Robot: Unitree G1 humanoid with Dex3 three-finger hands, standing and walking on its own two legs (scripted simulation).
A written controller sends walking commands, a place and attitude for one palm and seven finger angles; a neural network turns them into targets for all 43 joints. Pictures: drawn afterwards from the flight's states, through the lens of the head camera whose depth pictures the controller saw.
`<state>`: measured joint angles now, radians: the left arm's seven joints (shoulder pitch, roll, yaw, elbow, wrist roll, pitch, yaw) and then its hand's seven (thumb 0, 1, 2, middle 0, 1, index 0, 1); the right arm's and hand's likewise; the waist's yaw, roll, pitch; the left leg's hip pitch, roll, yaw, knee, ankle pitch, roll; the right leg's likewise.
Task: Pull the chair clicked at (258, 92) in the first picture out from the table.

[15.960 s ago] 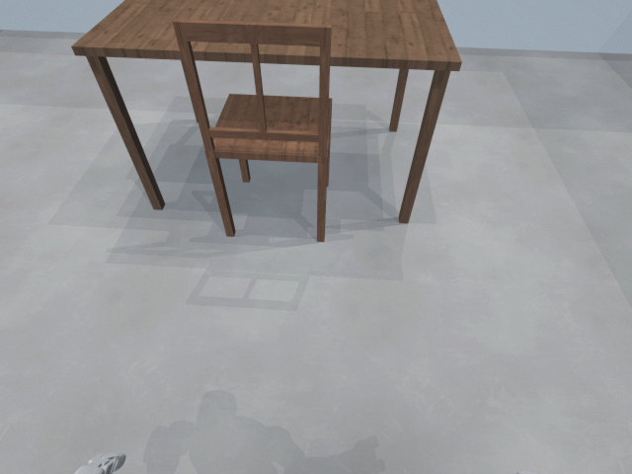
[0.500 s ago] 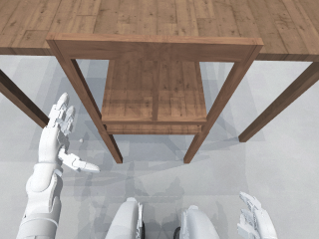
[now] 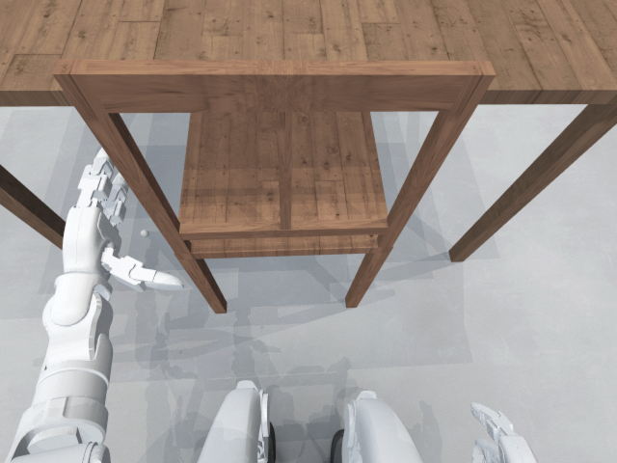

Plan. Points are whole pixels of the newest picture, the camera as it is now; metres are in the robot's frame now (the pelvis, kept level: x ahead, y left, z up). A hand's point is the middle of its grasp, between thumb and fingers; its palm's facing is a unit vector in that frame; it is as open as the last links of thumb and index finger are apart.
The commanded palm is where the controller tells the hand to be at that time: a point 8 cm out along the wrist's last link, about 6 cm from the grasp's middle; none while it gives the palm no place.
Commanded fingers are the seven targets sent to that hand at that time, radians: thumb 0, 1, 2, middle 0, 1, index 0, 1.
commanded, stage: push the fingers through the gap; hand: left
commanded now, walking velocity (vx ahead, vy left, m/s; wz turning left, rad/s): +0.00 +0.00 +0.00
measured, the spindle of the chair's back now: (285, 179) +0.48 +0.05 +0.01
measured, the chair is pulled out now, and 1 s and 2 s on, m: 0.00 0.00 0.00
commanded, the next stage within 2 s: hook a spindle and tug to test in 0.94 s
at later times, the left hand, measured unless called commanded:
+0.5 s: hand (150, 202) +0.43 +0.22 +0.02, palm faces +0.08 -0.99 -0.06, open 16.9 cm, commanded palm +0.41 +0.25 +0.02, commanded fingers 0.00 -0.50 0.30 -0.06 -0.08 -0.06 -0.08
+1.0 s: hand (148, 199) +0.44 +0.22 +0.01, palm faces +0.09 -0.99 -0.06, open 16.9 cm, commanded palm +0.42 +0.26 +0.02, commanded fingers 0.00 -0.50 0.30 -0.06 -0.08 -0.06 -0.08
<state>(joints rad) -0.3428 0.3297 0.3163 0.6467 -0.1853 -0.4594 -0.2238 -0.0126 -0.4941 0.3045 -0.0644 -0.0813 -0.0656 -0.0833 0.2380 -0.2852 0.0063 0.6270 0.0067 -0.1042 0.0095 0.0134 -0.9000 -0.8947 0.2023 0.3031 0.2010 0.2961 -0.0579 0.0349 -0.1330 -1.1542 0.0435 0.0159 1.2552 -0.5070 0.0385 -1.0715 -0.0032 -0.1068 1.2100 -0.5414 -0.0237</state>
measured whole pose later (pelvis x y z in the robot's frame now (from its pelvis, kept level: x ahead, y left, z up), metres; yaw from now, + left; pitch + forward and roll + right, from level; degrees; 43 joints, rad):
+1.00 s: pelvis +0.00 +0.00 +0.00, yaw -1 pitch +25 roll -4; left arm -0.57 0.40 0.40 0.90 -0.14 -0.50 -0.23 -0.01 -0.49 0.30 -0.06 -0.08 -0.07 -0.08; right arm 0.27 -0.29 0.01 0.64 -0.01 -0.03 0.04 0.01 -0.90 -0.89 0.20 0.30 0.20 0.30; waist -0.10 0.03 -0.13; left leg -1.21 0.05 0.02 1.27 -0.51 0.05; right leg -1.12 0.01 -0.10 1.22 -0.53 -0.02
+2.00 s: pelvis +0.01 +0.01 +0.00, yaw -1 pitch +25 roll -4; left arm -0.54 0.36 0.36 0.85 -0.15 -0.50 -0.18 0.01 0.63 0.78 -0.46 -1.41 -0.42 -1.45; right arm 0.26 -0.28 0.00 0.64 -0.01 -0.02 0.04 0.01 -0.90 -0.89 0.20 0.30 0.20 0.30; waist -0.09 0.04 -0.13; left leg -1.18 0.05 0.02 1.26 -0.51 0.04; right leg -1.10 0.00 -0.10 1.20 -0.54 -0.02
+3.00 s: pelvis +0.01 +0.01 +0.09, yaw +0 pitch +11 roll -2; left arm -0.47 0.24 0.16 0.96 -0.08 -0.23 0.09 0.09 0.61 0.71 -0.35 -1.11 -0.49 -1.45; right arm 0.22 -0.26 0.00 0.63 0.06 0.12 -0.08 0.01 -0.90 -0.89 0.20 0.30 0.20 0.30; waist -0.04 0.04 0.05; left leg -0.60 0.02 0.04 0.70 -0.29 0.04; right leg -0.52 0.01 -0.07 0.63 -0.30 0.00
